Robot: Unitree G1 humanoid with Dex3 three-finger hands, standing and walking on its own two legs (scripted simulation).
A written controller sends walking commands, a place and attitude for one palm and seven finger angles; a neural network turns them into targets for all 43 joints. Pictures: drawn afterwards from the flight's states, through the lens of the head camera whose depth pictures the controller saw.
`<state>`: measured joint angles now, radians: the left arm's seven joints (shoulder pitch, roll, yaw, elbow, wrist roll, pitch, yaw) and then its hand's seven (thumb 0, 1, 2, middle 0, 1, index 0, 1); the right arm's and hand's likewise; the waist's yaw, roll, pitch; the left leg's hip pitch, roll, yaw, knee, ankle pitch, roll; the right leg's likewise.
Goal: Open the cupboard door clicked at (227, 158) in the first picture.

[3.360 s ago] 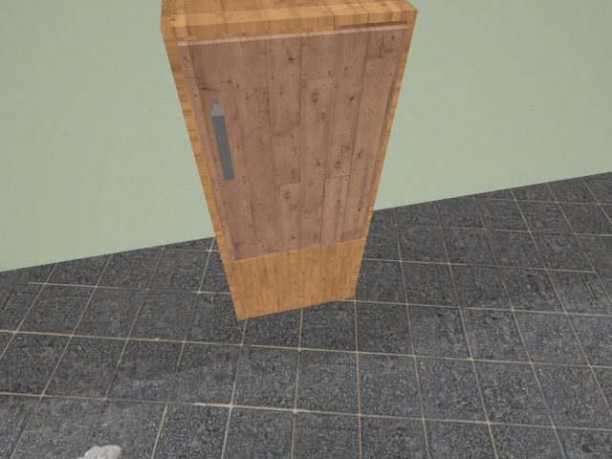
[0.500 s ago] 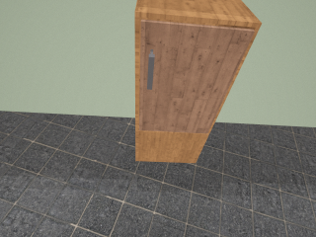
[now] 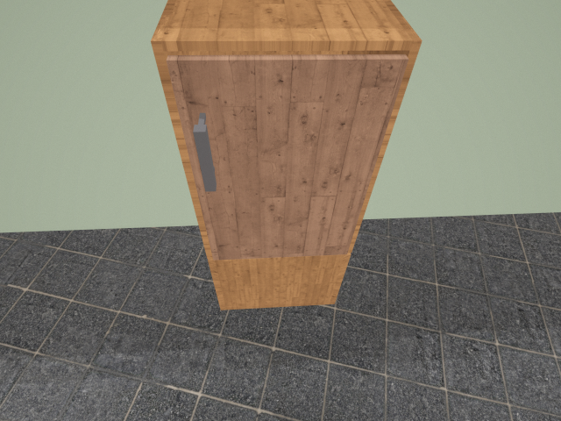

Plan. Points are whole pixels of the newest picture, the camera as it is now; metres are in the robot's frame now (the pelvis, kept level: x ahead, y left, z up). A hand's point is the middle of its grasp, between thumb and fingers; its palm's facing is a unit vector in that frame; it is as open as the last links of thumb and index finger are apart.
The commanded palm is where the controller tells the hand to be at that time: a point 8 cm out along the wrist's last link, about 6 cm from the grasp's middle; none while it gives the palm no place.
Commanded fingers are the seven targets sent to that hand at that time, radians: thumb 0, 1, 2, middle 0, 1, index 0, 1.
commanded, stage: come to a stop and stand still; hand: left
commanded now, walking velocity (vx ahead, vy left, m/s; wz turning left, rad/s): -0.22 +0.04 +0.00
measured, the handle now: (206, 153) +0.56 +0.17 +0.05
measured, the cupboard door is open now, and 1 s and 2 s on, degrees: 0 0 0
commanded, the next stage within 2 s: look again from close up in 1.34 s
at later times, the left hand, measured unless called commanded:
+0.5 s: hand out of the picture +0.02 +0.15 -0.16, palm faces +0.03 -0.97 -0.25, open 7.4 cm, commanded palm none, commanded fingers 0.00 0.90 0.90 -0.20 -0.30 -0.20 -0.30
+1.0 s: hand out of the picture -0.04 +0.14 -0.17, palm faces +0.04 -0.99 -0.16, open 7.4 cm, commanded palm none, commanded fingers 0.00 0.90 0.90 -0.20 -0.30 -0.20 -0.30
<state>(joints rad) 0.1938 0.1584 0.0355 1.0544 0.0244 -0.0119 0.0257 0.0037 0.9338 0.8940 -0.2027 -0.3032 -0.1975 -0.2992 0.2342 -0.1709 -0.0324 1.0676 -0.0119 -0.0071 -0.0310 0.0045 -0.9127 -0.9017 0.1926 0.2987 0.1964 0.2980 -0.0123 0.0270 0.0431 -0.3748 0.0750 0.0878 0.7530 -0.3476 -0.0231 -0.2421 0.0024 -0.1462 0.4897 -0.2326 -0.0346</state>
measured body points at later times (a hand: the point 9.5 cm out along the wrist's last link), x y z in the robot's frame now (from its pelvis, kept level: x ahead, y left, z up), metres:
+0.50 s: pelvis +0.00 -0.03 +0.00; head +0.02 -0.05 +0.45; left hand +0.02 +0.20 -0.14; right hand +0.07 -0.27 -0.16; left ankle +0.01 +0.10 -0.71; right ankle -0.02 -0.13 -0.73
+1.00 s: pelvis -0.03 -0.02 +0.01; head -0.03 -0.02 +0.46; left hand -0.04 +0.19 -0.15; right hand -0.06 -0.23 -0.15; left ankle -0.02 +0.10 -0.73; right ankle -0.02 -0.13 -0.73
